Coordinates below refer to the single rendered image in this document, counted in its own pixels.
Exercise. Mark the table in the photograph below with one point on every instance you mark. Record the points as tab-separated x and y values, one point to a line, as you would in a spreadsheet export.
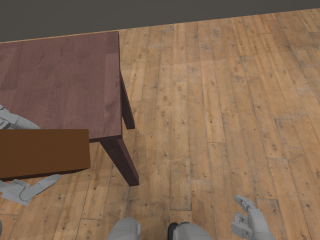
71	82

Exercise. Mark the right robot foot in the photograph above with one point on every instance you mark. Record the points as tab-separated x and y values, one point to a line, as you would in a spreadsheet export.
171	229

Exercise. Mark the sponge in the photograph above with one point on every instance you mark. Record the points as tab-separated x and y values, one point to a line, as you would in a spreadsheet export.
35	153

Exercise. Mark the left robot hand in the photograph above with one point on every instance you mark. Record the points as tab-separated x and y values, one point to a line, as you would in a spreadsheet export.
19	191

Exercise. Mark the left robot thigh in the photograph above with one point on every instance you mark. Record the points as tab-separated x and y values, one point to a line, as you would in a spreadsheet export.
125	229

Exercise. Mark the right robot hand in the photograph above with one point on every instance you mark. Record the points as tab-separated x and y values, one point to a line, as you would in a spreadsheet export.
247	226

